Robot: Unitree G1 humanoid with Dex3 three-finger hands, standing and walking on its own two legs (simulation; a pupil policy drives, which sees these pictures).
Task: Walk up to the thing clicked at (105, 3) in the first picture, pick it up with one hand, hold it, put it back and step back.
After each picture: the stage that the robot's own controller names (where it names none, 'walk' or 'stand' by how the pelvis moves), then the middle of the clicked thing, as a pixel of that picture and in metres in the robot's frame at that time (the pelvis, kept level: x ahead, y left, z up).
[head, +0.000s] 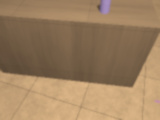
stand; (105, 3) +1.02 -0.12 -0.03
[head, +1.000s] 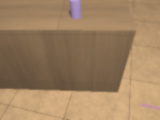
walk; (75, 8) +0.92 +0.12 +0.00
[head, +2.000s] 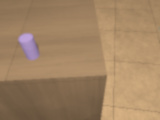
stand; (29, 47) +0.57 +0.30 -0.02
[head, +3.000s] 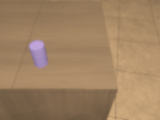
stand; (39, 54) +0.54 +0.23 -0.03
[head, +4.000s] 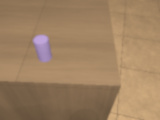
stand; (43, 48) +0.56 +0.21 -0.03
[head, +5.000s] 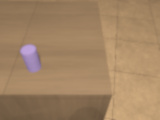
stand; (31, 58) +0.52 +0.26 -0.03
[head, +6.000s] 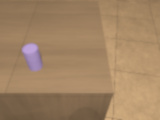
stand; (33, 57) +0.52 +0.25 -0.03
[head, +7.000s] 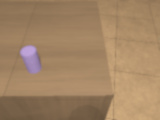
stand; (31, 60) +0.51 +0.26 -0.03
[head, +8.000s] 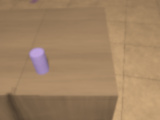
rise first; (39, 61) +0.52 +0.26 -0.03
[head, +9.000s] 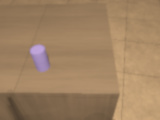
go down; (40, 58) +0.52 +0.26 -0.03
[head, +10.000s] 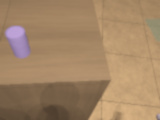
go down; (19, 42) +0.53 +0.23 -0.01
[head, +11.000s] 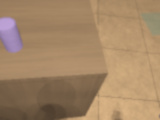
go down; (10, 35) +0.53 +0.25 +0.02
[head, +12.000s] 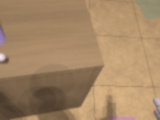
close in; out of the picture +0.52 +0.27 +0.05
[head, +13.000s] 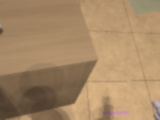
close; out of the picture +0.53 +0.25 +0.06
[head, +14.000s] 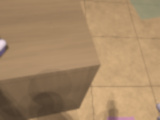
lift; out of the picture +0.48 +0.26 +0.06
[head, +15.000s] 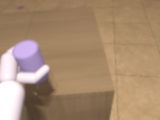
lift; (32, 63) +0.33 +0.16 +0.18
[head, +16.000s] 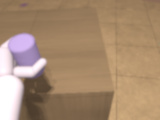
hold; (28, 57) +0.33 +0.18 +0.20
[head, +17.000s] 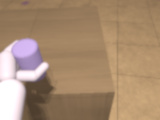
hold; (30, 61) +0.33 +0.17 +0.18
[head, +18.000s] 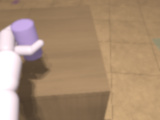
crouch; (28, 40) +0.43 +0.18 +0.18
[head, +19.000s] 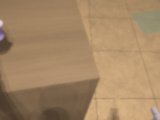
lower; out of the picture +0.51 +0.26 +0.13
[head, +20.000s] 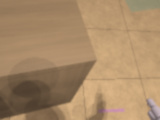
lower; out of the picture +0.53 +0.26 +0.06
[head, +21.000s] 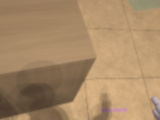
lower; out of the picture +0.52 +0.26 +0.06
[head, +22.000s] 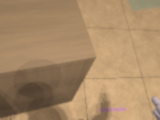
lower; out of the picture +0.53 +0.27 +0.07
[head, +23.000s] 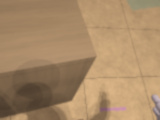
lower; out of the picture +0.53 +0.27 +0.07
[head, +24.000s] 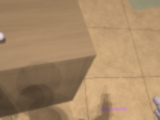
open; out of the picture +0.53 +0.25 +0.07
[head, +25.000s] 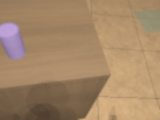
sink last; (12, 42) +0.49 +0.23 +0.03
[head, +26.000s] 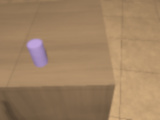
stand; (38, 53) +0.53 +0.25 +0.01
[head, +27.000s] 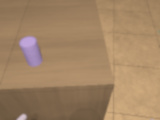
stand; (31, 52) +0.51 +0.24 +0.02
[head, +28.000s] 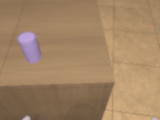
stand; (30, 48) +0.51 +0.24 +0.03
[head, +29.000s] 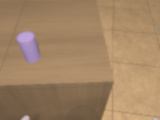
stand; (29, 47) +0.51 +0.25 +0.03
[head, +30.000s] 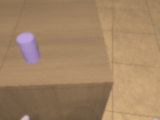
stand; (29, 48) +0.51 +0.25 +0.03
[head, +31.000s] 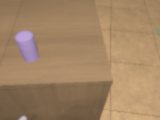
stand; (27, 47) +0.51 +0.25 +0.03
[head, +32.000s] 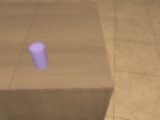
stand; (39, 56) +0.54 +0.23 -0.03
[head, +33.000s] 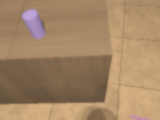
walk; (34, 24) +0.61 +0.26 -0.01
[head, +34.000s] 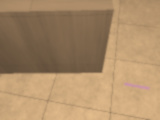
walk; out of the picture +0.93 +0.19 +0.00
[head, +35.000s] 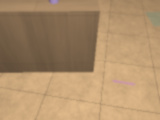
stand; out of the picture +1.14 +0.26 -0.02
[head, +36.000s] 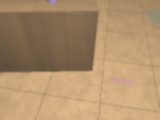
stand; out of the picture +1.13 +0.26 -0.03
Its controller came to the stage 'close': yes
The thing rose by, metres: 0.22
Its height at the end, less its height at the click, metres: +0.00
